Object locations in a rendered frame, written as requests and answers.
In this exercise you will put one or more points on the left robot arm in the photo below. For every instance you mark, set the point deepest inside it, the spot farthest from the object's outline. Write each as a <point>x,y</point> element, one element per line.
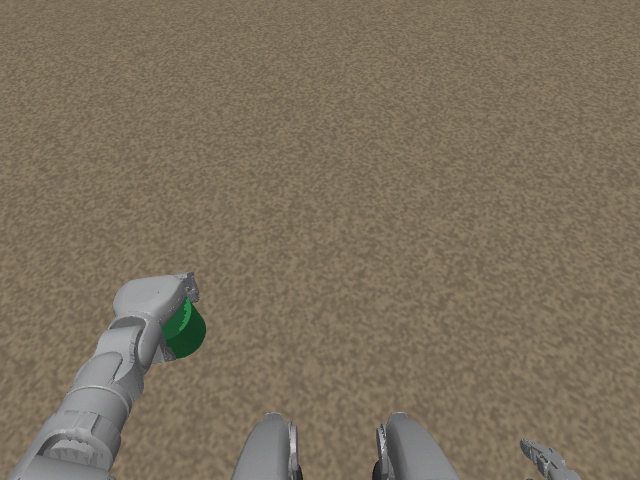
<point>81,440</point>

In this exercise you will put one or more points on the tin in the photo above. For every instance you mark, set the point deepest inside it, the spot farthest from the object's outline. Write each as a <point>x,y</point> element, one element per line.
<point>185,331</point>

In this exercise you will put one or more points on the left robot hand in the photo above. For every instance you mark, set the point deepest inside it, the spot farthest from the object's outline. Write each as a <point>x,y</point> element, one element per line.
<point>159,297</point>

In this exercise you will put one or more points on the right robot hand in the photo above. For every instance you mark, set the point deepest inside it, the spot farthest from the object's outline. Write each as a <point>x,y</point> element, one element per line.
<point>550,464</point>

